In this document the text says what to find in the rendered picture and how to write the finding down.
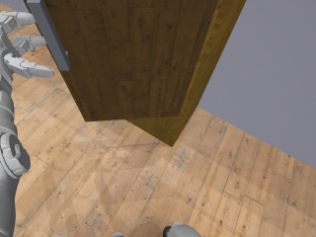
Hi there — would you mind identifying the robot right shin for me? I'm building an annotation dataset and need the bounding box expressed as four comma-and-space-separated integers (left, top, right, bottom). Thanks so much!
170, 221, 183, 230

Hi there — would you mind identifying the cupboard door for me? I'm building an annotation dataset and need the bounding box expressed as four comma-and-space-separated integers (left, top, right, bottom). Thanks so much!
24, 0, 218, 122

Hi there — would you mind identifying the robot left forearm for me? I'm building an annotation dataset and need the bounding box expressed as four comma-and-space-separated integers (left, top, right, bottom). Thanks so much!
0, 63, 18, 137

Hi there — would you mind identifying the handle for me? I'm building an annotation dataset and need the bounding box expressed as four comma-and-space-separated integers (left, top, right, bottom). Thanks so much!
26, 0, 71, 71

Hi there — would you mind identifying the left robot upper arm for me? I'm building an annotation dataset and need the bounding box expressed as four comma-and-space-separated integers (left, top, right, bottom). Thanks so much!
0, 132, 31, 237

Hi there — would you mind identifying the robot left hand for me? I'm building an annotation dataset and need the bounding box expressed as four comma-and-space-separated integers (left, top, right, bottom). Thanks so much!
0, 11, 54, 79

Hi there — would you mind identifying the right robot thigh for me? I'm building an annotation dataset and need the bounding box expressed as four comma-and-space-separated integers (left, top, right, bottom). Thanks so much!
167, 224, 201, 237

